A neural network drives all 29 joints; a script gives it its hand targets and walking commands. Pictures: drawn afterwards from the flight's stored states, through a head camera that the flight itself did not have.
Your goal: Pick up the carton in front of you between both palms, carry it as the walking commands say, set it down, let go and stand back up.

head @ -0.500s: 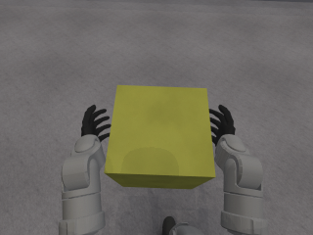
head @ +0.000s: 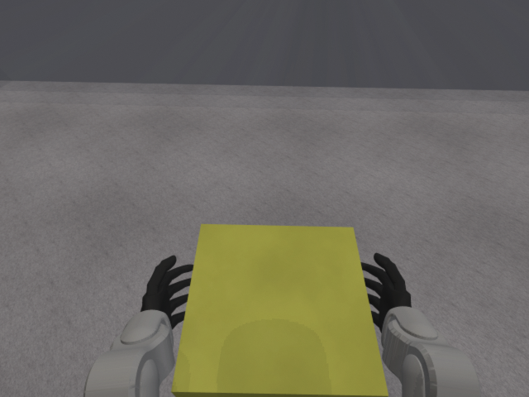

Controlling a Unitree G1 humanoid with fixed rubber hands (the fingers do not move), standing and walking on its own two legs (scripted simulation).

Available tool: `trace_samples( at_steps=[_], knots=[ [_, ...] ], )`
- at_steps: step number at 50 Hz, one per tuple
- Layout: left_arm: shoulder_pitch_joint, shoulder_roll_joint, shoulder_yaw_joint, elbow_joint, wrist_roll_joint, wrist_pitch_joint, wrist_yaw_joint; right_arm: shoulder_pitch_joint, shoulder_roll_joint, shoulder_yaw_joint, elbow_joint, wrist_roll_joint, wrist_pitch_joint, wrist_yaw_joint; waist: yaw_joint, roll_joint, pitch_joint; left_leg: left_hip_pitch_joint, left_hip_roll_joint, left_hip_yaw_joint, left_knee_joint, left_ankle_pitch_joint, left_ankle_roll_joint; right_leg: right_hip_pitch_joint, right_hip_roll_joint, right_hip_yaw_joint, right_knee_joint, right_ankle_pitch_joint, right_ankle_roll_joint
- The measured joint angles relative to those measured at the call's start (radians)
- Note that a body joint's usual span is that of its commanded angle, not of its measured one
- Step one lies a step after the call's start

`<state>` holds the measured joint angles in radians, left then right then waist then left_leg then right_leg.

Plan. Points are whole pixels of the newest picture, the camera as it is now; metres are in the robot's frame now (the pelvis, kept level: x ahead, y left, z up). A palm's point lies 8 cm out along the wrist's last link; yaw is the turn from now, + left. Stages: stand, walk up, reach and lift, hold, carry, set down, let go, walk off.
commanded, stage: carry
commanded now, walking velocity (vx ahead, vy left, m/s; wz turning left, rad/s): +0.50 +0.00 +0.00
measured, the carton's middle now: (274, 331) +0.24 +0.00 +0.02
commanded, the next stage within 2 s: none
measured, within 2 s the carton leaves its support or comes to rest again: neither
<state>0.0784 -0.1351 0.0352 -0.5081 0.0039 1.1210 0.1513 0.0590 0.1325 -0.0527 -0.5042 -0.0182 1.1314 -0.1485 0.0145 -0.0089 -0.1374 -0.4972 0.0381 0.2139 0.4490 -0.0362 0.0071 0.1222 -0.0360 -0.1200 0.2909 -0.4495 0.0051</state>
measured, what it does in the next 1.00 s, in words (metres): walks ahead: left foot, then right foot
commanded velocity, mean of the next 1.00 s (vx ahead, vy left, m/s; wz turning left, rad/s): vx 0.14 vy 0.00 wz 0.00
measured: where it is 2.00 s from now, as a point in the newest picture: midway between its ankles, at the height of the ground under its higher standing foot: (270, 387)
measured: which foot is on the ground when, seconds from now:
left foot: up 0.00-0.00, down 0.02-0.52, up 0.54-0.74, down 0.76-1.00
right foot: down 0.00-0.04, up 0.06-0.50, down 0.52-1.00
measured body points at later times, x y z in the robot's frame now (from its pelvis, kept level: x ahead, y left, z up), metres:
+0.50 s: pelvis +0.30 +0.00 +0.01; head +0.26 +0.00 +0.46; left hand +0.53 +0.15 +0.10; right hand +0.53 -0.16 +0.10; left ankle +0.15 +0.09 -0.72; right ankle +0.45 -0.11 -0.71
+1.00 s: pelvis +0.44 -0.01 +0.01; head +0.40 -0.01 +0.46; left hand +0.69 +0.15 +0.08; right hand +0.69 -0.16 +0.08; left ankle +0.38 +0.10 -0.72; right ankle +0.45 -0.10 -0.72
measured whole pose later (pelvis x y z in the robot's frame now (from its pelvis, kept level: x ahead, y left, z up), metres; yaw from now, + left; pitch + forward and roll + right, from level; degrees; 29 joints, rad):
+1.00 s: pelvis +0.44 -0.01 +0.01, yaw +1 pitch +3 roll +0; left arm 0.01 -0.13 0.05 -0.33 0.08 1.10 0.11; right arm 0.00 0.13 -0.06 -0.32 -0.10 1.10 -0.10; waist 0.00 0.01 -0.16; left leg -0.18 0.05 0.13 0.49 -0.35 -0.01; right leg -0.30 -0.06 -0.23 0.51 -0.25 -0.03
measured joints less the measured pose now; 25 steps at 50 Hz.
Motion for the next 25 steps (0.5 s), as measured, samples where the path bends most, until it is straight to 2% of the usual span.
trace_samples(
  at_steps=[1,2,4,5,7,11,17,22,25],
  knots=[
    [0.01,0.0,0.004,-0.004,0.002,0.008,-0.001,0.007,0.001,0.007,0.006,-0.001,0.003,0.001,-0.006,-0.011,-0.001,0.024,-0.011,0.013,0.006,-0.002,0.021,-0.012,-0.017,0.005,0.1,-0.053,0.006],
    [0.012,-0.001,0.012,0.004,0.003,0.015,-0.001,0.007,0.002,0.013,0.028,-0.004,0.0,0.0,-0.013,-0.03,-0.001,0.019,-0.019,0.026,0.063,-0.035,0.05,-0.07,-0.043,0.015,0.262,-0.05,0.006],
    [0.015,-0.002,0.024,0.02,0.008,0.027,-0.001,0.002,0.001,0.018,0.065,-0.004,0.003,-0.001,-0.027,-0.03,0.008,0.033,-0.014,0.034,0.112,-0.108,0.086,-0.245,-0.033,0.073,0.638,-0.021,-0.006],
    [0.018,-0.002,0.023,0.024,0.01,0.031,-0.001,0.006,0.002,0.017,0.071,-0.003,0.004,-0.001,-0.031,-0.023,0.015,0.057,-0.011,0.034,0.1,-0.122,0.09,-0.329,-0.025,0.085,0.773,-0.004,-0.016],
    [0.025,-0.003,0.014,0.027,0.014,0.031,-0.002,0.025,0.004,0.013,0.065,-0.002,-0.001,-0.001,-0.037,-0.016,0.023,0.114,-0.013,0.032,0.045,-0.127,0.085,-0.465,-0.031,0.08,0.884,0.06,-0.029],
    [0.032,-0.002,-0.005,0.029,0.025,0.007,-0.011,0.046,0.006,0.008,0.047,-0.003,-0.019,0.007,-0.044,-0.005,0.014,0.233,-0.02,0.021,-0.08,-0.127,0.074,-0.636,-0.069,0.052,0.766,0.186,-0.017],
    [0.042,-0.001,-0.011,-0.004,0.03,0.0,-0.012,0.046,0.005,0.014,0.022,0.0,-0.023,0.009,-0.035,0.007,-0.022,0.403,-0.024,0.001,-0.225,-0.156,0.051,-0.732,-0.1,0.018,0.473,0.345,0.024],
    [0.033,-0.001,-0.003,-0.053,0.013,0.021,-0.001,0.033,0.003,0.019,-0.018,0.009,-0.008,0.003,-0.018,-0.001,-0.016,0.511,-0.015,-0.007,-0.229,-0.245,0.012,-0.715,-0.076,-0.032,0.305,0.426,0.02],
    [0.022,-0.001,-0.001,-0.069,0.002,0.036,0.005,0.03,0.003,0.018,-0.043,0.011,0.007,-0.003,-0.017,0.005,0.0,0.544,0.004,-0.017,-0.139,-0.348,-0.02,-0.637,-0.037,-0.083,0.191,0.497,0.011]
  ],
)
